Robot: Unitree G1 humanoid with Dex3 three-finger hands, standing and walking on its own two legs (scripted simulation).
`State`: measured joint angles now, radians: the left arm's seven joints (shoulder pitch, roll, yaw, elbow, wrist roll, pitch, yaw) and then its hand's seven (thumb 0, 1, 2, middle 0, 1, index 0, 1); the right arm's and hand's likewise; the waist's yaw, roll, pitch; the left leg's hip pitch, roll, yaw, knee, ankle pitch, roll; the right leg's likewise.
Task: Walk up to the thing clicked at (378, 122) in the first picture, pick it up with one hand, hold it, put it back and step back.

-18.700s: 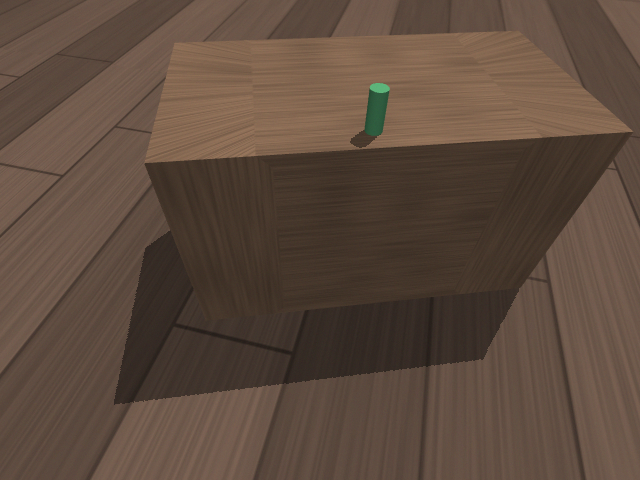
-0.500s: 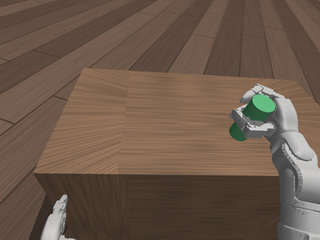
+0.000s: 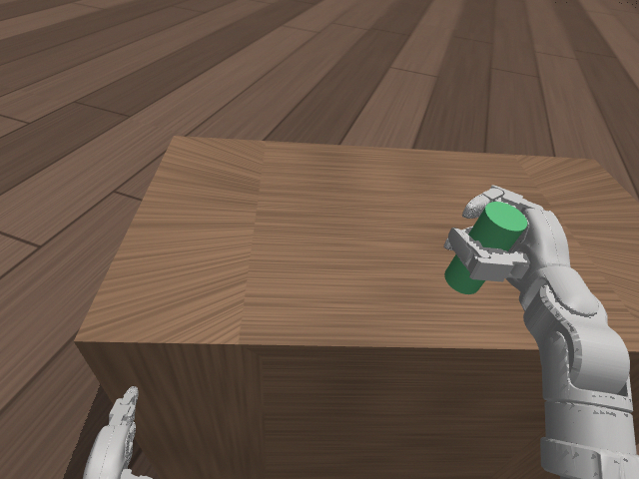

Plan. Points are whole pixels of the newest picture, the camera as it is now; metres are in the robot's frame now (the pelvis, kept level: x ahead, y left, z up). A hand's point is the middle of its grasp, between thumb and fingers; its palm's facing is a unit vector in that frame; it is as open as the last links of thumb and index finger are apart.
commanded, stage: crouch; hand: right
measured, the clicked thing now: (482, 250) +0.34 -0.17 +0.17
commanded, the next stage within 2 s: lower in 0.70 s
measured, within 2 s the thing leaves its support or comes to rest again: rests again in 1.78 s
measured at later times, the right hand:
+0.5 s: hand (450, 246) +0.39 -0.16 +0.12, palm faces +0.04 +1.00 +0.03, open 6.0 cm
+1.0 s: hand (440, 266) +0.41 -0.16 +0.07, palm faces +0.01 +1.00 +0.02, open 6.0 cm
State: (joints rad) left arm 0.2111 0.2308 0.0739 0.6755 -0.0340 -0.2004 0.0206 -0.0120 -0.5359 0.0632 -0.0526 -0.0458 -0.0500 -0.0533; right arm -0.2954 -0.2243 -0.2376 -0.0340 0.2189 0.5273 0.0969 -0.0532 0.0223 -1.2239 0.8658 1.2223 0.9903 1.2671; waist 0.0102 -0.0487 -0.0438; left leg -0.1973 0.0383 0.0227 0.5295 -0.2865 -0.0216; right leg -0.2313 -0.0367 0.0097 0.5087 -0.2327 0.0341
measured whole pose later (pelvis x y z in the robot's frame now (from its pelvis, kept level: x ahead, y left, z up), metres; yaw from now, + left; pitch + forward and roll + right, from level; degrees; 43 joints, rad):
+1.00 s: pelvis +0.00 -0.01 -0.01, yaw +2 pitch +5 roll +0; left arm 0.20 0.20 0.06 0.60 -0.01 -0.13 0.06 -0.01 -0.55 0.07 -0.06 -0.05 -0.05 -0.06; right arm -0.49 -0.27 -0.25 0.76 0.16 -0.19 0.14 -0.05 0.03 -1.25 0.89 1.19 1.02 1.24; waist 0.07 0.01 -0.04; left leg -0.40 0.02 -0.02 0.61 -0.30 -0.03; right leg -0.43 -0.05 -0.02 0.61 -0.27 0.03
